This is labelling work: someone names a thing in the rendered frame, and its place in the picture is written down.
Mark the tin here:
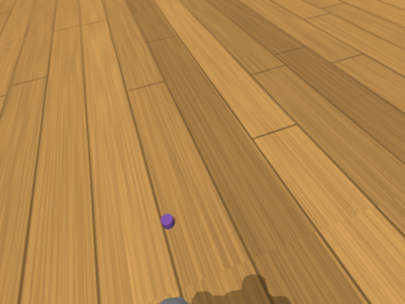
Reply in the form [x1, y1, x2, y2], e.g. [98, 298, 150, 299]
[161, 213, 175, 229]

